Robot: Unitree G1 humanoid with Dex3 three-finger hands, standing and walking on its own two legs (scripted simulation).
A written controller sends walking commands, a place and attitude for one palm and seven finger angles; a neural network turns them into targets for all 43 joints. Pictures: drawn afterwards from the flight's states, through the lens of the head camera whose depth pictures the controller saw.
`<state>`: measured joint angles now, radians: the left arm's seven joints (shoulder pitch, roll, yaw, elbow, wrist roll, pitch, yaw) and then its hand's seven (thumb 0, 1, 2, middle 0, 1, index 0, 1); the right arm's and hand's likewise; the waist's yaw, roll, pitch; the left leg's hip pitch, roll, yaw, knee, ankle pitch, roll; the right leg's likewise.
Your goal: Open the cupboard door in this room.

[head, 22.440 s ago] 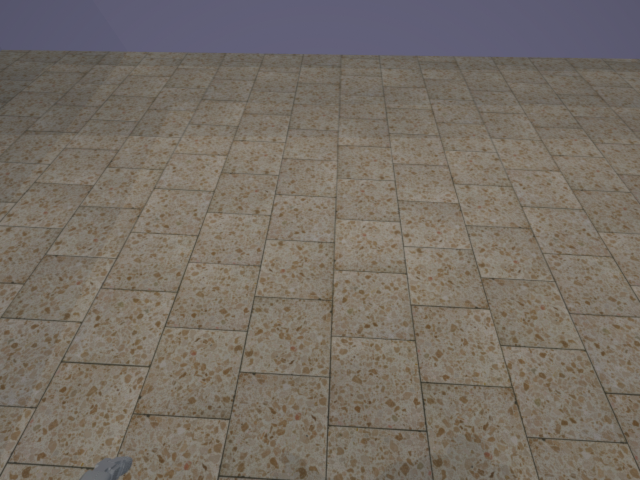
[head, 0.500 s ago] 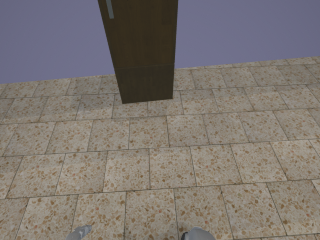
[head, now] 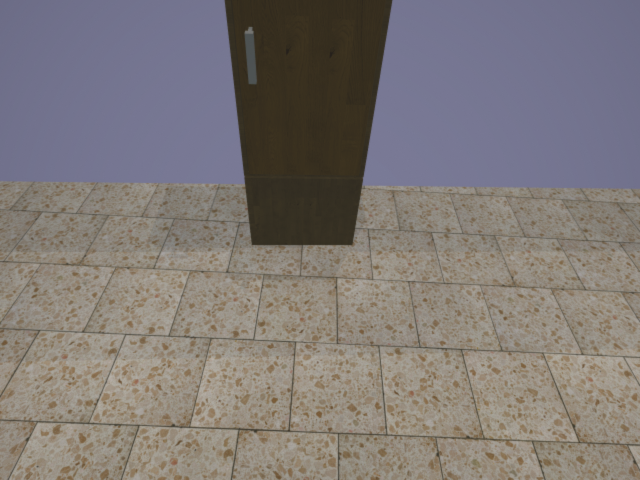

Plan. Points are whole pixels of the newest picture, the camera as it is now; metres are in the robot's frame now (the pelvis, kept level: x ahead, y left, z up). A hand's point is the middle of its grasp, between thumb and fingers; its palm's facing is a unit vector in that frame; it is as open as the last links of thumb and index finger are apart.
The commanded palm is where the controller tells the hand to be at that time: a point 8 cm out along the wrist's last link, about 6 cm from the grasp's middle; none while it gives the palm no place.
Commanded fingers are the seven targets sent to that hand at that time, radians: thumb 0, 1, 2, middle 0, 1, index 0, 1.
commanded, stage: stand and wait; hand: left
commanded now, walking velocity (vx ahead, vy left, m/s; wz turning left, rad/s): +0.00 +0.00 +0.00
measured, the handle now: (251, 55) +1.13 +0.29 +0.05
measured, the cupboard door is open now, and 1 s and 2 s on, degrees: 0 0 0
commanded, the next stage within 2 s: look at it before walking up in 0.78 s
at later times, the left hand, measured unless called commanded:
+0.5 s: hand out of the picture +0.02 +0.17 -0.17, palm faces +0.02 -0.99 -0.16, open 7.4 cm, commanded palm none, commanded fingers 0.00 0.90 0.90 -0.20 -0.30 -0.20 -0.30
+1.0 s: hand out of the picture +0.04 +0.17 -0.18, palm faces +0.01 -0.98 -0.17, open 7.3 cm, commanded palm none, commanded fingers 0.00 0.90 0.90 -0.20 -0.30 -0.20 -0.30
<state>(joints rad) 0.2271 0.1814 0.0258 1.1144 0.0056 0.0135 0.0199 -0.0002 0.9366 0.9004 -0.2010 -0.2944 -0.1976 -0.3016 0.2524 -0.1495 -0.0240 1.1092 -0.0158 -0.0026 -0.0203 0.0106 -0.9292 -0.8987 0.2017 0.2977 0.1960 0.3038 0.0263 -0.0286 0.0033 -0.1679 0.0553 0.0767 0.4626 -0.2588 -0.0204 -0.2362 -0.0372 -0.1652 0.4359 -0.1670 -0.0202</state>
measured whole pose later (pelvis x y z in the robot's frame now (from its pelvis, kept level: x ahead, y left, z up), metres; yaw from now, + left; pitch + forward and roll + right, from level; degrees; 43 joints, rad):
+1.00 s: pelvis +0.05 +0.01 +0.00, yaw -1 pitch -1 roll +0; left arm 0.29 0.13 -0.01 1.15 0.00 -0.01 0.04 0.01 0.92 0.90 -0.20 -0.29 -0.20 -0.30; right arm 0.29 -0.11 -0.01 1.16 0.00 -0.02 -0.04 0.00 -0.91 -0.90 0.20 0.30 0.20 0.30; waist 0.00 0.00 0.04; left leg -0.06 0.04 0.11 0.38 -0.30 -0.01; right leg -0.18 -0.05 -0.13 0.43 -0.23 0.00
